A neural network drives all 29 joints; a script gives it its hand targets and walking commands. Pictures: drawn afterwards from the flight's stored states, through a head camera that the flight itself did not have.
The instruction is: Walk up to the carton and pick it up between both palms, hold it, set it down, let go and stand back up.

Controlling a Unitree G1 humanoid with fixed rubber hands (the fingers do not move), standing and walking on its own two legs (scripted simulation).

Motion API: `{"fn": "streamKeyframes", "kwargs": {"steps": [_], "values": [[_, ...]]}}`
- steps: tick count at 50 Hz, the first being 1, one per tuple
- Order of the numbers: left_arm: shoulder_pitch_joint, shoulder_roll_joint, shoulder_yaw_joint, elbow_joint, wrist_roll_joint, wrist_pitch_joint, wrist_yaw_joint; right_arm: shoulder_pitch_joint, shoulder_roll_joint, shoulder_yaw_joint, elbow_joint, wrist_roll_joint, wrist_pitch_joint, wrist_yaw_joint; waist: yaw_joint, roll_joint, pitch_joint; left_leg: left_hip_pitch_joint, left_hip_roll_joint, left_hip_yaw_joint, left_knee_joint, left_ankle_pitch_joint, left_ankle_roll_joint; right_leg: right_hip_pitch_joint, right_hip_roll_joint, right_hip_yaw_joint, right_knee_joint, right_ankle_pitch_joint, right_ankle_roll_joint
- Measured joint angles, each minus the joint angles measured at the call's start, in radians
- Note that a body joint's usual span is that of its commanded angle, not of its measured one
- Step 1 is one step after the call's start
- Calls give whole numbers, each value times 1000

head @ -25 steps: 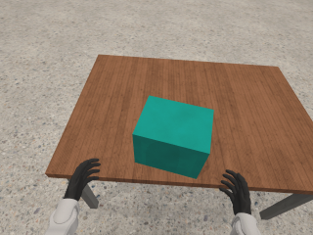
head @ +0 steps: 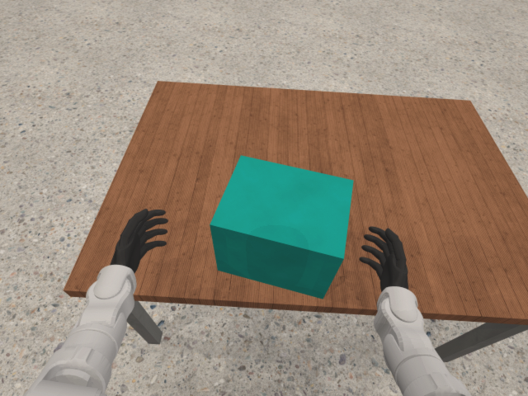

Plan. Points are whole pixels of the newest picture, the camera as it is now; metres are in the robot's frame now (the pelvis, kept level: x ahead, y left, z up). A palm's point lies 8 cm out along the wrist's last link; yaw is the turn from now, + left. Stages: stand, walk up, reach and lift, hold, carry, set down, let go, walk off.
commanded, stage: reach and lift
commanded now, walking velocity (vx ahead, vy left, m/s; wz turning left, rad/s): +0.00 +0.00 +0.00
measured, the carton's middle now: (282, 227) +0.45 -0.01 -0.09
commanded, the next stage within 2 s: none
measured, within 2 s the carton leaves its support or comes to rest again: neither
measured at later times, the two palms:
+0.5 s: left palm (141, 204) +0.40 +0.23 +0.04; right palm (397, 243) +0.35 -0.20 +0.02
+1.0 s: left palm (156, 177) +0.45 +0.22 +0.04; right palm (400, 206) +0.42 -0.21 +0.03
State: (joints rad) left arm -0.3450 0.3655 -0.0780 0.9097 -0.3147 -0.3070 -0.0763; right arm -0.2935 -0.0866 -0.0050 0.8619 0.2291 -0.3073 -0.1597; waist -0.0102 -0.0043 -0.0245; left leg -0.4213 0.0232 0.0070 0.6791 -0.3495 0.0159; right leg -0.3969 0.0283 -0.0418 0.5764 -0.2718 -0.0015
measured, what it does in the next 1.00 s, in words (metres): stands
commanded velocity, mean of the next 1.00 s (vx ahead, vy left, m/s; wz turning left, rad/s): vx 0.00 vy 0.00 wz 0.00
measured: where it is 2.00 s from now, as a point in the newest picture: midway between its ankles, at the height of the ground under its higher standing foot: outside the picture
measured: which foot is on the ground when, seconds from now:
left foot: down 0.00-1.00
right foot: down 0.00-1.00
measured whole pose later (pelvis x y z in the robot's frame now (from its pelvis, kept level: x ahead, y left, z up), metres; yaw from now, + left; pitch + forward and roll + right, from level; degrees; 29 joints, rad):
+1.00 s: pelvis -0.01 -0.01 -0.03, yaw +1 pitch +24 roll -3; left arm -0.99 0.42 -0.21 1.38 -0.43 -0.26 -0.06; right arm -0.87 -0.20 -0.01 1.20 0.36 -0.17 -0.14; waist -0.09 0.01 -0.25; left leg -0.88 0.02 -0.02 0.81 -0.35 0.01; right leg -0.85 0.02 -0.08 0.72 -0.29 -0.01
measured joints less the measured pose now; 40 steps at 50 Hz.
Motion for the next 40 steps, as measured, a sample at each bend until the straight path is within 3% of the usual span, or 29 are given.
{"fn": "streamKeyframes", "kwargs": {"steps": [6,18,23,29,40], "values": [[-32,21,-1,-5,20,34,-3,-53,11,-5,33,1,12,-13,-18,-19,-38,-37,2,-17,-3,4,-8,-30,3,-17,-7,1,-8],[-227,50,-8,117,7,78,-7,-173,-17,8,89,57,55,-14,-51,-9,-93,-122,-3,-26,8,12,-7,-110,-2,-26,2,6,-7],[-291,38,-13,184,-1,88,-12,-214,-45,19,110,80,73,-10,-54,13,-108,-145,-8,-20,10,16,0,-135,-8,-20,4,11,-1],[-381,27,-66,284,-65,80,-2,-291,-82,21,119,99,123,1,-51,32,-135,-208,-18,-9,26,18,10,-206,-19,-10,36,8,6],[-518,19,-82,383,-85,59,12,-454,-111,25,242,135,145,18,-44,25,-188,-332,-13,-7,79,9,6,-334,-15,-9,92,-2,2]]}}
